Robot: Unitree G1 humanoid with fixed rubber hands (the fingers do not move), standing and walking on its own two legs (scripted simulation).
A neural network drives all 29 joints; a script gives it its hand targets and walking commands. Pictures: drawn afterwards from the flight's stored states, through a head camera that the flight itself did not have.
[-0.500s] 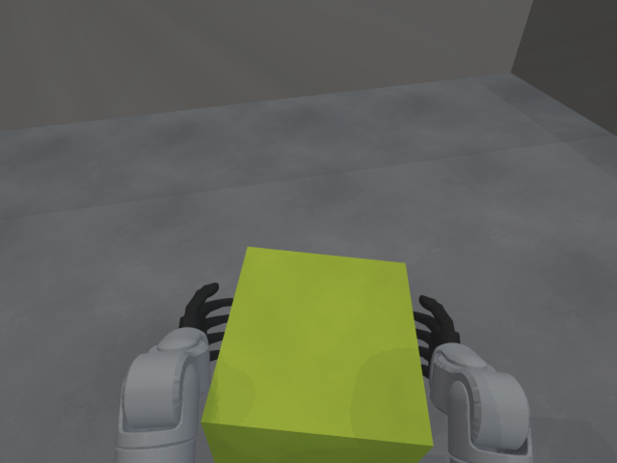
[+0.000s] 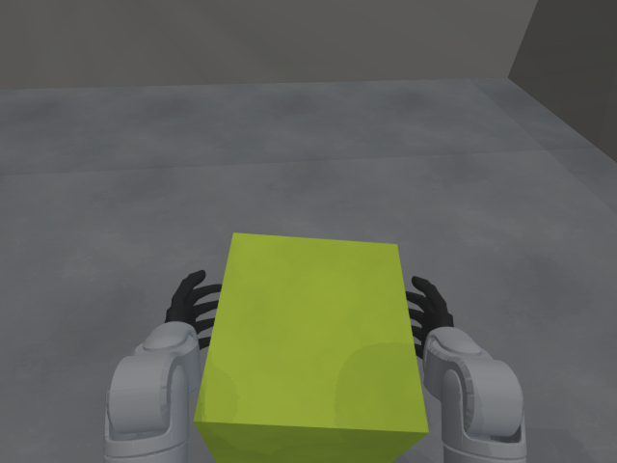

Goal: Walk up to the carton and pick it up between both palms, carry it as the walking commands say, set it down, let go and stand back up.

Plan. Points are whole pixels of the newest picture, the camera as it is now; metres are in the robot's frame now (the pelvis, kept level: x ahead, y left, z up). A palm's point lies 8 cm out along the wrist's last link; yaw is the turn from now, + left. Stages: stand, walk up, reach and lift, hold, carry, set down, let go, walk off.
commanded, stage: carry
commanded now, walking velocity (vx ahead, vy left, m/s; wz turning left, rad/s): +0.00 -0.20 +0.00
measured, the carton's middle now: (305, 363) +0.27 +0.02 +0.02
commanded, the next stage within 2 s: none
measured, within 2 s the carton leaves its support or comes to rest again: neither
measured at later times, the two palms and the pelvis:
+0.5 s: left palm (304, 415) +0.18 +0.02 +0.10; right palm (590, 407) +0.20 -0.27 +0.10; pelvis -0.07 -0.15 +0.01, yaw +1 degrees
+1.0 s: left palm out of the picture +0.14 -0.16 +0.08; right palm out of the picture +0.16 -0.44 +0.08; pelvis -0.12 -0.32 +0.00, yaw +3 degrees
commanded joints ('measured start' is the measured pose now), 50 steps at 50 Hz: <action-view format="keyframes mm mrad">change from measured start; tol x32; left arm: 1 -441 -890 -721 -47 -411 -4 -259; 50 -534 -947 -787 -117 -438 -13 -264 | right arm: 1 -354 884 626 -16 345 2 252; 50 -362 935 630 1 407 -19 267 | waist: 1 -27 -183 -260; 13 -15 -238 -274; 17 -55 411 -173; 20 -32 7 -125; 30 -33 236 -299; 34 -23 -430 -257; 50 -48 250 -186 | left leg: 1 -143 -125 88 249 -221 41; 7 -200 -155 11 603 -270 108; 14 81 -212 84 -58 -181 149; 17 250 362 -584 -383 -217 379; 26 283 113 -107 -141 525 219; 34 -226 -156 -9 542 -447 70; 38 -222 -166 4 683 -256 101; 47 225 -139 41 -199 -24 162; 50 307 351 -465 -257 325 411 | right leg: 1 310 -255 243 -232 434 -77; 15 40 -154 126 -104 37 -182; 20 -257 -18 143 603 -58 -17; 31 145 -7 -14 -212 -11 -5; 34 225 -307 289 -182 447 -146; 45 321 -201 220 -105 358 -234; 50 -319 -13 129 491 -201 -21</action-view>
